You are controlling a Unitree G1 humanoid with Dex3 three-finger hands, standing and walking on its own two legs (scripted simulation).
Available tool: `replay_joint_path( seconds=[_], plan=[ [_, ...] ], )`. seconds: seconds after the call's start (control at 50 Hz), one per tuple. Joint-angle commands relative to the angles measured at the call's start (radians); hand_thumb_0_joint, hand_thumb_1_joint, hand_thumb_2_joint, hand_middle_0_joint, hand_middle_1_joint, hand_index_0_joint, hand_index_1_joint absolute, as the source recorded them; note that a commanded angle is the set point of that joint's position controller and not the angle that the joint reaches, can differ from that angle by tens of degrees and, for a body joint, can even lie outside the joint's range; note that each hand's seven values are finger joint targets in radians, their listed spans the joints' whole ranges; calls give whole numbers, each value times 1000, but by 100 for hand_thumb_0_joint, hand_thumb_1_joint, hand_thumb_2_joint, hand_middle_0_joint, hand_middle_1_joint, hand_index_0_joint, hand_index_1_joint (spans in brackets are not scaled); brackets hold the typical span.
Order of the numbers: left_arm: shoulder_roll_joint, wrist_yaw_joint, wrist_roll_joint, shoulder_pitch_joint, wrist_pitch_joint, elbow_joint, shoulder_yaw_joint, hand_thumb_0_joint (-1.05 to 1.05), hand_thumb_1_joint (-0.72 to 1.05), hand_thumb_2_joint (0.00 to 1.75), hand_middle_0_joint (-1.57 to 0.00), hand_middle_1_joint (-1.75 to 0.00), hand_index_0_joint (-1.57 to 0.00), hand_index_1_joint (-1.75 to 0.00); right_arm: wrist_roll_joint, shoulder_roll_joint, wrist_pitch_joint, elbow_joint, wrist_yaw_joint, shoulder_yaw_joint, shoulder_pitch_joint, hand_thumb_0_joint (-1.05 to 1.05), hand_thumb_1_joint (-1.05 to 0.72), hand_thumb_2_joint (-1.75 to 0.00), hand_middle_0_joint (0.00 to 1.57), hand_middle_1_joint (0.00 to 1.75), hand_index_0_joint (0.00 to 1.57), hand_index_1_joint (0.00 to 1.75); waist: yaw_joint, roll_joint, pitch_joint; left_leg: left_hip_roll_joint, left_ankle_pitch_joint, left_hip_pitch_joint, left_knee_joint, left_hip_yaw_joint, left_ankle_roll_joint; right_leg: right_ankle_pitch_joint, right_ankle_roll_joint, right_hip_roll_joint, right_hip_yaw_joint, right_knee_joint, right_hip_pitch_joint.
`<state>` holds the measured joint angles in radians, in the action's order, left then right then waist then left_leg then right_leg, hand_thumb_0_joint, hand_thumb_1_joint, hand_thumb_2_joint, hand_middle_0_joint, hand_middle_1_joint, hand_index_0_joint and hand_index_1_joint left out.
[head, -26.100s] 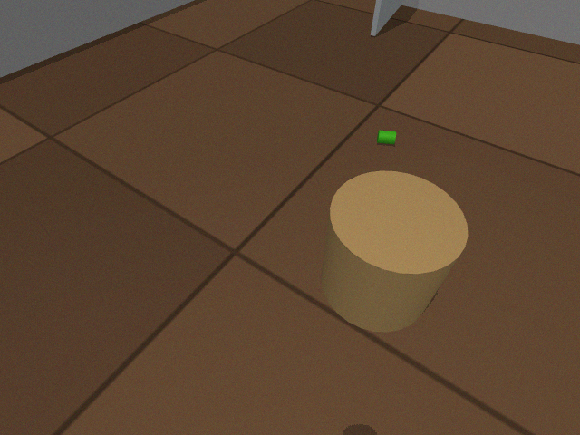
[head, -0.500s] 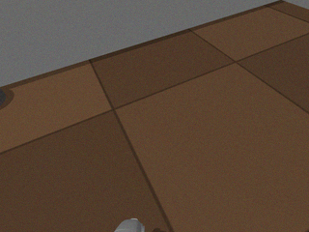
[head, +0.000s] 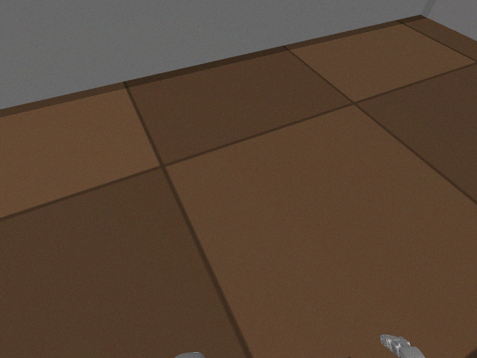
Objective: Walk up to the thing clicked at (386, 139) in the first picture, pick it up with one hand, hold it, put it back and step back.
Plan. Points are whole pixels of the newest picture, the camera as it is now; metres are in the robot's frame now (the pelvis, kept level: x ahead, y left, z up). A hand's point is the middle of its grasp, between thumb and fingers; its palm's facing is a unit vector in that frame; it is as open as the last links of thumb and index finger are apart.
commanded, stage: walk up
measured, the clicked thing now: out of the picture +0.23 -1.28 -0.73
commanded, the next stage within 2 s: stand in 0.74 s
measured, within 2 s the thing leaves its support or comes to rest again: neither
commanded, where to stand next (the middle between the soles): +0.08 -0.01 m, yaw +1 degrees
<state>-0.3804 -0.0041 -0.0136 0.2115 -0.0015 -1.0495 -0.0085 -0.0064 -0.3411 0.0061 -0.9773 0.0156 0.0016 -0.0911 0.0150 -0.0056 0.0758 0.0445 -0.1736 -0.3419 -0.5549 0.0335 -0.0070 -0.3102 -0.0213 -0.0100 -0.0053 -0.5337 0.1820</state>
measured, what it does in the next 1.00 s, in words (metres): stands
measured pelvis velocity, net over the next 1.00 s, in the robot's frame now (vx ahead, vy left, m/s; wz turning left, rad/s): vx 0.04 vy -0.01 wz -0.01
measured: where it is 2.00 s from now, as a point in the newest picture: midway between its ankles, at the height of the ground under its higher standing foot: outside the picture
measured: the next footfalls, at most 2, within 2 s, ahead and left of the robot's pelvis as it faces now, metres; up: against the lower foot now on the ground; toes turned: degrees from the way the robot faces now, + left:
none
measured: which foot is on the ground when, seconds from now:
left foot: down 0.00-1.00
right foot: down 0.00-1.00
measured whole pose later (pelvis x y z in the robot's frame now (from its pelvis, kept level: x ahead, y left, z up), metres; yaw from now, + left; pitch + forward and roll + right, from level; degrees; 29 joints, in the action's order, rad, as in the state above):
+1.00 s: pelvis +0.04 -0.01 +0.02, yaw -1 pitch -1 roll +0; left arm -0.35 -0.01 -0.01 0.10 -0.01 -1.14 -0.01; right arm 0.00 -0.34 0.01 -1.16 0.01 0.00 -0.07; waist -0.01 0.00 0.05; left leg 0.04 -0.11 -0.20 -0.33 0.05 0.01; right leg -0.24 -0.02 -0.01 0.01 -0.30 0.04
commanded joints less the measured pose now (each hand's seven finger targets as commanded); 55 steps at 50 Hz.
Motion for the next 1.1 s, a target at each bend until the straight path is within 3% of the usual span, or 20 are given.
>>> replay_joint_path(
  seconds=[0.0,0.06,0.16,0.3,0.38,0.48,0.58,0.64,0.76,0.78,0.92,0.94,1.08],
  plan=[
    [-187,5,10,-42,-29,30,-33,0,90,90,-20,-30,-20,-30,8,-248,25,25,-10,-62,71,0,-90,-90,20,30,20,30,-18,-36,-51,113,-247,140,209,-191,-35,-97,67,-82,91,180,129],
    [-203,3,5,-59,-45,13,-35,0,90,90,-20,-30,-20,-30,5,-227,28,-6,-5,-51,63,0,-90,-90,20,30,20,30,-28,28,-55,81,-118,179,177,-136,-27,-16,73,-114,133,236,114],
    [-203,6,9,-96,-46,-3,-35,0,90,90,-20,-30,-20,-30,2,-218,33,-51,-5,-46,57,0,-90,-90,20,30,20,30,-29,57,-74,77,57,223,179,-105,-16,130,53,-122,108,250,58],
    [-199,10,11,-118,-36,-24,-37,0,90,90,-20,-30,-20,-30,8,-212,27,-94,-9,-42,63,0,-90,-90,20,30,20,30,-20,39,-70,79,83,234,214,-99,-4,149,46,-122,98,279,13],
    [-195,12,15,-124,-31,-33,-41,0,90,90,-20,-30,-20,-30,10,-212,31,-111,-13,-40,61,0,-90,-90,20,30,20,30,-13,4,-107,91,200,236,218,-95,-6,240,41,-114,78,260,-53],
    [-192,12,15,-143,-24,-34,-43,0,90,90,-20,-30,-20,-30,11,-213,32,-120,-19,-41,52,0,-90,-90,20,30,20,30,-17,-8,-126,97,246,258,215,-81,-8,273,43,-115,73,258,-74],
    [-185,10,12,-164,-18,-39,-37,0,90,90,-20,-30,-20,-30,13,-217,29,-122,-21,-42,67,0,-90,-90,20,30,20,30,-18,-32,-89,98,134,226,257,-95,-6,189,41,-107,76,274,-57],
    [-185,8,9,-177,-18,-39,-39,0,90,90,-20,-30,-20,-30,14,-218,30,-124,-20,-42,57,0,-90,-90,20,30,20,30,-25,-19,-96,99,118,223,264,-97,-8,184,43,-106,76,278,-69],
    [-179,7,6,-169,-26,-37,-37,0,90,90,-20,-30,-20,-30,12,-221,29,-122,-19,-43,58,0,-90,-90,20,30,20,30,-26,4,-111,105,132,252,255,-101,-2,169,37,-124,89,296,-53],
    [-184,9,5,-172,-28,-32,-38,0,90,90,-20,-30,-20,-30,13,-215,29,-119,-19,-43,64,0,-90,-90,20,30,20,30,-25,18,-126,106,190,264,242,-98,-4,224,35,-126,84,287,-64],
    [-184,12,7,-156,-31,-31,-37,0,90,90,-20,-30,-20,-30,13,-214,27,-122,-17,-45,60,0,-90,-90,20,30,20,30,-31,18,-111,104,184,279,249,-94,-1,216,30,-124,81,297,-43],
    [-184,12,6,-148,-31,-29,-37,0,90,90,-20,-30,-20,-30,13,-216,26,-120,-18,-46,69,0,-90,-90,20,30,20,30,-25,19,-129,105,216,290,231,-88,-6,261,29,-125,79,291,-57],
    [-183,13,5,-138,-28,-26,-38,0,90,90,-20,-30,-20,-30,13,-215,26,-120,-20,-45,62,0,-90,-90,20,30,20,30,-28,-8,-131,107,201,292,248,-88,-6,221,32,-127,80,292,-60]
  ],
)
